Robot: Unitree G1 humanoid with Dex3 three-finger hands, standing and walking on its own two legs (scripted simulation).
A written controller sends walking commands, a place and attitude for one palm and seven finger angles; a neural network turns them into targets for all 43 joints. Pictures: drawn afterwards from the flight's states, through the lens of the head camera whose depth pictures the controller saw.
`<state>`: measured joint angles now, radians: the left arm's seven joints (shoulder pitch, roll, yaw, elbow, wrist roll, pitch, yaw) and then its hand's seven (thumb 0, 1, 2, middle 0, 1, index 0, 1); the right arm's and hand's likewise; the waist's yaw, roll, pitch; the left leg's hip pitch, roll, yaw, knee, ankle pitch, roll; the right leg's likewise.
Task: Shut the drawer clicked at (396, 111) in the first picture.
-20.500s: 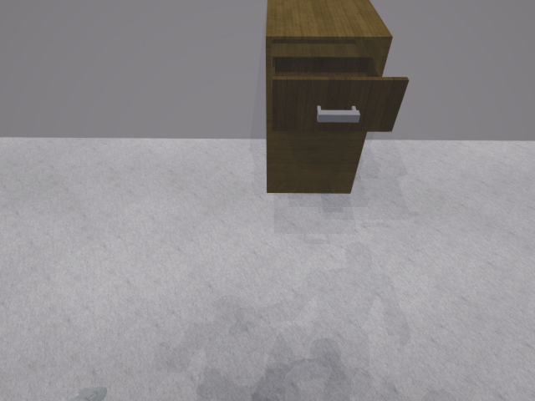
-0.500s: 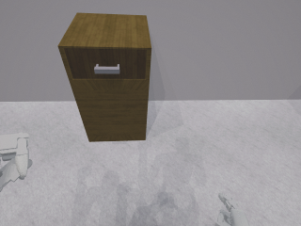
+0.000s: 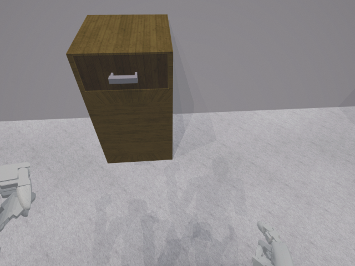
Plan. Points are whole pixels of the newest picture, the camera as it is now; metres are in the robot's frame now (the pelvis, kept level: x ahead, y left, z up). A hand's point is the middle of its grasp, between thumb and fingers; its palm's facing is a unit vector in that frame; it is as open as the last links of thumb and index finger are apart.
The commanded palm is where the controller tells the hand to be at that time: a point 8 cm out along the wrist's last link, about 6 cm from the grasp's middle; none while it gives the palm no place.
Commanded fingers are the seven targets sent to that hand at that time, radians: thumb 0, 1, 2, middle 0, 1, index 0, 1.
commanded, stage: stop stepping back and stand still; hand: left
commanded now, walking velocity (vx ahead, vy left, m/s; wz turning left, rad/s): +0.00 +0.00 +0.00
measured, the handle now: (123, 76) +0.88 +0.27 -0.07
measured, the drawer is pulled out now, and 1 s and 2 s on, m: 0.00 0.00 0.00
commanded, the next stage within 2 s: let the arm hang, fingers relaxed in 0.12 s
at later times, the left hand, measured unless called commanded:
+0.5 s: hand out of the picture +0.07 +0.19 -0.17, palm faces -0.02 -0.98 -0.21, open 3.1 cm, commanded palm none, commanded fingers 0.00 0.90 0.90 -0.80 -0.95 -0.80 -0.95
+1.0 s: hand out of the picture -0.03 +0.20 -0.17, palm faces +0.04 -0.96 -0.27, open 7.0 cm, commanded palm none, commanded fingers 0.00 0.90 0.90 -0.20 -0.30 -0.20 -0.30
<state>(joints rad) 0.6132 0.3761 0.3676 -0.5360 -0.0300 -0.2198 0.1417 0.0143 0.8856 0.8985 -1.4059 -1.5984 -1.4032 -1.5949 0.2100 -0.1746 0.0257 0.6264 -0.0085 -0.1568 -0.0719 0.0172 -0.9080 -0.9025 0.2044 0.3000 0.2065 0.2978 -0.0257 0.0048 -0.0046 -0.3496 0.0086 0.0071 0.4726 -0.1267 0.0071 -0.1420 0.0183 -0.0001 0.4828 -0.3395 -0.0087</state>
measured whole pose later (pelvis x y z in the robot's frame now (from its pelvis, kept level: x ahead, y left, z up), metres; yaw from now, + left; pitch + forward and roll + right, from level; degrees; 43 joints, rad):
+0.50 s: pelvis +0.00 +0.00 -0.01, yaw +2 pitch -2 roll -1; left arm 0.27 0.22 -0.01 0.83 0.03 0.05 0.00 0.01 0.90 0.90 -1.13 -1.33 -1.13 -1.33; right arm 0.17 -0.28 0.00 0.92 -0.03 0.01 0.00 0.01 -0.91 -0.90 0.20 0.30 0.21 0.30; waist -0.03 -0.02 0.04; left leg -0.37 -0.01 -0.02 0.56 -0.17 0.01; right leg -0.14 0.01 -0.03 0.56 -0.39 0.00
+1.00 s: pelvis +0.00 +0.00 +0.00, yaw +1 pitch -2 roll +0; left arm 0.31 0.21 0.01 1.15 0.01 0.01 0.03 0.00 0.90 0.90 -0.27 -0.38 -0.27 -0.38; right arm 0.23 -0.18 -0.02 1.14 -0.02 0.02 -0.02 0.01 -0.91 -0.90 0.20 0.30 0.21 0.30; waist 0.00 0.04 0.06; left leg -0.28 -0.01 -0.02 0.42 -0.11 0.01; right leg -0.06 0.00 -0.02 0.43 -0.33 -0.01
